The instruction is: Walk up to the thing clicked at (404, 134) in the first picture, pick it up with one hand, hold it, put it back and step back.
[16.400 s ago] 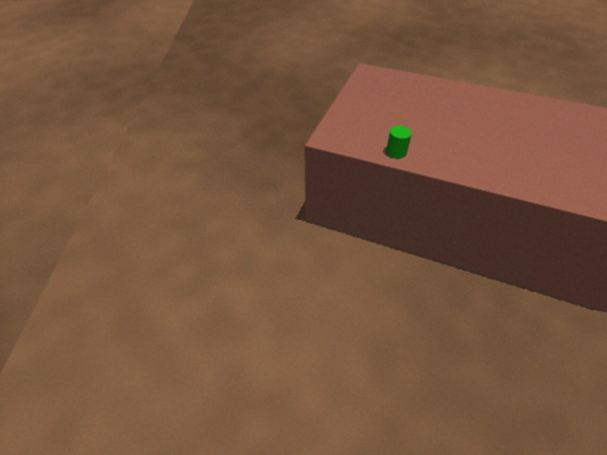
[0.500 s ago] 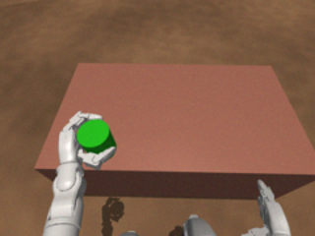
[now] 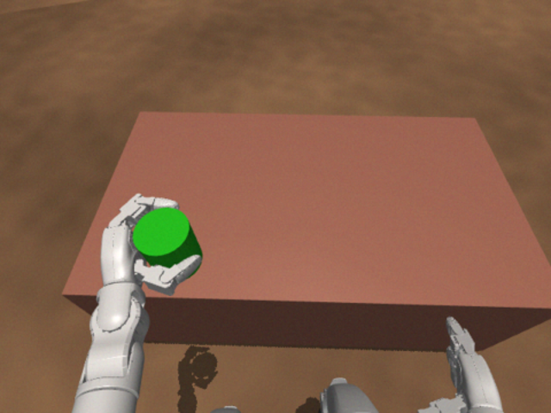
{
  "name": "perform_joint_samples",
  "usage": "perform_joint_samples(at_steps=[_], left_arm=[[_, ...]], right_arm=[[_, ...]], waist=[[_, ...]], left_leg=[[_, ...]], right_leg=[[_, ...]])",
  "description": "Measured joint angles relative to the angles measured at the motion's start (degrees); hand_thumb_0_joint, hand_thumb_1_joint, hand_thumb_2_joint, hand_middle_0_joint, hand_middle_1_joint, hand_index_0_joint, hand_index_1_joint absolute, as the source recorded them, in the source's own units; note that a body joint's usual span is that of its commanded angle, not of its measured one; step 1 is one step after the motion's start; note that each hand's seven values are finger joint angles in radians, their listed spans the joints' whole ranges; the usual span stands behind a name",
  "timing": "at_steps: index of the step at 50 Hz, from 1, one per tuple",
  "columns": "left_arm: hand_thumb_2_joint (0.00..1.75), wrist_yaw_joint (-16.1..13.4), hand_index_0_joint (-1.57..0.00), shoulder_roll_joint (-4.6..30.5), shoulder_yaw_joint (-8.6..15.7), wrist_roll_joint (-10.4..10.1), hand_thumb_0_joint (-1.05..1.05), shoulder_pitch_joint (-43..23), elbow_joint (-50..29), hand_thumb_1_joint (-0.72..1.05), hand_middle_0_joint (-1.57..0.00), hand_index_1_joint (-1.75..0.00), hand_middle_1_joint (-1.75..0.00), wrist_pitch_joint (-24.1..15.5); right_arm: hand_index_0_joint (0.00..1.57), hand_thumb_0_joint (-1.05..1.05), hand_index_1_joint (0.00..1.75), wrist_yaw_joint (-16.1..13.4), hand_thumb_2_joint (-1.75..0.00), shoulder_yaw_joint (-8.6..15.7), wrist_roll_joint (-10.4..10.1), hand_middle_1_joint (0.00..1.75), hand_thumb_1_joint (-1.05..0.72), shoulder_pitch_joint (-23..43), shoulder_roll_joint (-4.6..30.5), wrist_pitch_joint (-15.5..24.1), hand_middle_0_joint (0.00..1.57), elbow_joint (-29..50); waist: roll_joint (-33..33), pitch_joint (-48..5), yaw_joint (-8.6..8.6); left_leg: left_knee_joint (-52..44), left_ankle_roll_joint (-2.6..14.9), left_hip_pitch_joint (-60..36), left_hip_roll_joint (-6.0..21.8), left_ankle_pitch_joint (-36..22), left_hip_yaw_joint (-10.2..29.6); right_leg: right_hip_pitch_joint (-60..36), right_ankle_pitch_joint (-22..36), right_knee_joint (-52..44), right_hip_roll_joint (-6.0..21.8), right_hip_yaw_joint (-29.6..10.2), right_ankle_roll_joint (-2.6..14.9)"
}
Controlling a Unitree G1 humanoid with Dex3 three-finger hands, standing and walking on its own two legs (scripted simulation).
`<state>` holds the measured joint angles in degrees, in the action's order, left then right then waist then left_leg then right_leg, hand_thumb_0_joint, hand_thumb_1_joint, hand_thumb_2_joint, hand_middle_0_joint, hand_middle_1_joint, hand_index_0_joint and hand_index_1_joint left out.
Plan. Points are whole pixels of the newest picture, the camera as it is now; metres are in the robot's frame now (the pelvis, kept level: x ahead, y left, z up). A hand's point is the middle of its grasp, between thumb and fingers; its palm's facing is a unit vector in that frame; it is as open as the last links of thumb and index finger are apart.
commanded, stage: hold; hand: left
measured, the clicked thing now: (170, 246) +0.33 +0.16 +0.05
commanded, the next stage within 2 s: crouch in 1.56 s
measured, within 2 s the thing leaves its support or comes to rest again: neither
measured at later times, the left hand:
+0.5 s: hand (167, 247) +0.33 +0.16 +0.06, palm faces +0.14 -0.99 +0.00, open 10.4 cm
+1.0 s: hand (167, 249) +0.33 +0.17 +0.05, palm faces +0.18 -0.98 -0.01, open 10.4 cm
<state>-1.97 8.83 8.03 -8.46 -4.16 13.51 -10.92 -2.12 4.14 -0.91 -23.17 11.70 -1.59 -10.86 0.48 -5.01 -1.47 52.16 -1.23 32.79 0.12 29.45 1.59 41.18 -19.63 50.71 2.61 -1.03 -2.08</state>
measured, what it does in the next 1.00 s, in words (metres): stands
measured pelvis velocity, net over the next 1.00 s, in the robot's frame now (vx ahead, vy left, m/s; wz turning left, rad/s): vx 0.00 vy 0.00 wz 0.00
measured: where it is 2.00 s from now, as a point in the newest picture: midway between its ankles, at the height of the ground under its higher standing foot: outside the picture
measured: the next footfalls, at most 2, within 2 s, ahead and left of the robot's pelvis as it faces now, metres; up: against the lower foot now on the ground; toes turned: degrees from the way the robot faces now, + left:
none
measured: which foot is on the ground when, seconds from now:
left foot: down 0.00-1.00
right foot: down 0.00-1.00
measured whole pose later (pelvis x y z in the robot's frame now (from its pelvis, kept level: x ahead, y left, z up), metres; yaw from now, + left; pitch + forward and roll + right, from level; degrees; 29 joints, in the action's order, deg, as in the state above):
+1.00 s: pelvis +0.00 +0.00 +0.00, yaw +0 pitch +10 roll +0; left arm -2.2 8.5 8.7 -8.0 -3.1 14.2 -11.8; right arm -2.0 4.6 -0.4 -22.0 11.9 -0.8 -12.6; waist 0.6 -4.1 -1.7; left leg 51.8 -1.3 32.7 0.3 29.3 1.6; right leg 41.1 -19.5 50.3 2.5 -0.9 -2.0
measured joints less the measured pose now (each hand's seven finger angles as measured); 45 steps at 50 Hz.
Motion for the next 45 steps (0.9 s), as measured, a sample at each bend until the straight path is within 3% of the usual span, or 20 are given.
perform_joint_samples(at_steps=[10, 16, 24, 34, 45], left_arm=[[1.15, -0.51, -0.73, -0.65, 0.00, 0.22, -0.01, 2.72, -2.28, -0.52, -0.69, -1.10, -1.07, -0.55], [1.15, -0.37, -0.73, 0.53, 0.54, 0.34, -0.01, 0.84, -0.37, -0.52, -0.69, -1.10, -1.07, -1.29], [1.15, 0.61, -0.72, 0.16, -0.80, -0.21, -0.01, 0.25, 0.19, -0.52, -0.68, -1.10, -1.07, -0.42], [1.15, -1.08, -0.72, -0.25, -0.09, 0.24, -0.01, -0.26, -1.40, -0.51, -0.68, -1.10, -1.08, -0.60], [1.15, 0.58, -0.72, -0.21, 0.45, -0.10, -0.01, -0.39, 2.54, -0.51, -0.68, -1.10, -1.08, -0.25]], right_arm=[[0.06, -0.01, 0.05, 0.02, -0.06, 0.70, 0.20, 0.05, 0.51, -0.11, 0.19, -0.10, 0.06, -0.03], [0.06, -0.01, 0.05, -0.24, -0.06, 0.28, 0.26, 0.05, 0.51, 0.50, 0.28, 0.08, 0.06, 0.07], [0.06, -0.01, 0.05, 0.16, -0.06, -0.13, 0.05, 0.05, 0.52, 0.20, 0.10, 1.05, 0.06, -0.42], [0.06, -0.01, 0.05, -0.21, -0.06, 0.30, 0.32, 0.05, 0.52, 0.17, -0.26, 0.38, 0.06, -1.18], [0.06, -0.01, 0.05, 0.11, -0.06, 0.18, 0.08, 0.05, 0.52, 1.43, -0.14, 0.76, 0.06, -2.63]], waist=[[-0.02, 0.39, 0.09], [0.37, 0.34, 0.23], [-0.17, 0.21, 0.02], [-0.15, 0.98, 0.08], [0.17, 0.13, 0.00]], left_leg=[[0.01, 0.09, -0.34, 0.02, 0.01, -0.12], [0.24, 0.04, -0.11, -0.08, -0.16, 0.17], [-0.36, 0.15, -0.24, -0.08, -0.58, 0.16], [-0.74, 0.09, -0.82, 0.01, -0.52, -0.24], [-0.88, -0.06, -0.53, 0.09, -0.35, 0.16]], right_leg=[[-0.36, 0.11, -0.13, -0.04, -0.11, -0.09], [-0.34, 0.25, -0.08, 0.10, 0.15, -0.05], [-0.67, 0.84, -1.04, 0.10, 0.16, -0.14], [-0.85, 0.67, -0.93, -0.04, -0.21, -0.09], [-0.58, 0.24, -0.82, -0.04, 0.21, 0.10]])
